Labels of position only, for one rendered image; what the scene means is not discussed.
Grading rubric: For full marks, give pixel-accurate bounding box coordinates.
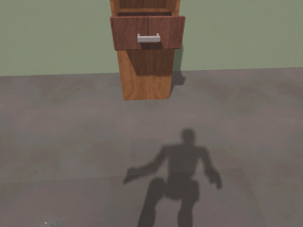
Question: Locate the drawer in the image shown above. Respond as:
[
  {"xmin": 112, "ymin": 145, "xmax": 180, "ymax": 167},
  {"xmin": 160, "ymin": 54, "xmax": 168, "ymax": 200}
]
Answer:
[{"xmin": 110, "ymin": 11, "xmax": 186, "ymax": 51}]

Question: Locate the cabinet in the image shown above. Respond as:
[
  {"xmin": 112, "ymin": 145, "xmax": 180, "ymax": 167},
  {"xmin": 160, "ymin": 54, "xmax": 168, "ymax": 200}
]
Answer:
[{"xmin": 110, "ymin": 0, "xmax": 181, "ymax": 101}]

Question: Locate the handle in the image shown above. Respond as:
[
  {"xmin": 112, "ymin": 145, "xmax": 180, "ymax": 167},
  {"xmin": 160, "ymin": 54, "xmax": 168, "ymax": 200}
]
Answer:
[{"xmin": 137, "ymin": 33, "xmax": 160, "ymax": 43}]

